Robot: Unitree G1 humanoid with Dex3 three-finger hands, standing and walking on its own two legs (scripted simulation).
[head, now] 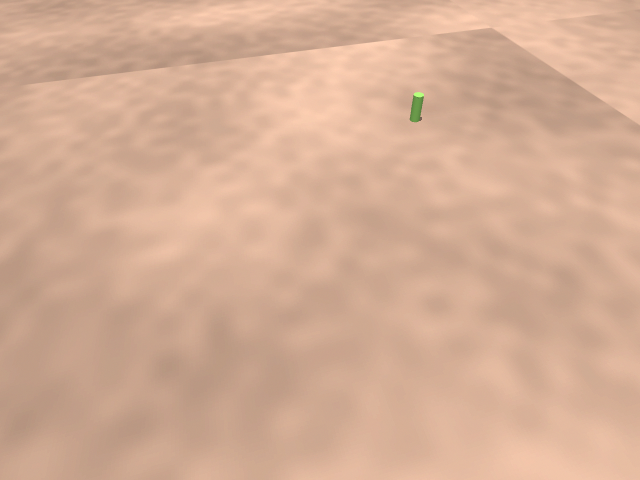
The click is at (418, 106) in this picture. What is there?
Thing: squat round
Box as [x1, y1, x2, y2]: [410, 92, 423, 121]
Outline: 420,92 416,92 413,95 410,114 410,120 412,121 419,120 423,94
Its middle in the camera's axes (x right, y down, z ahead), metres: +0.56 -0.78 +2.31
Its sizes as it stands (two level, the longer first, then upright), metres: 0.059 0.059 0.159
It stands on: the floor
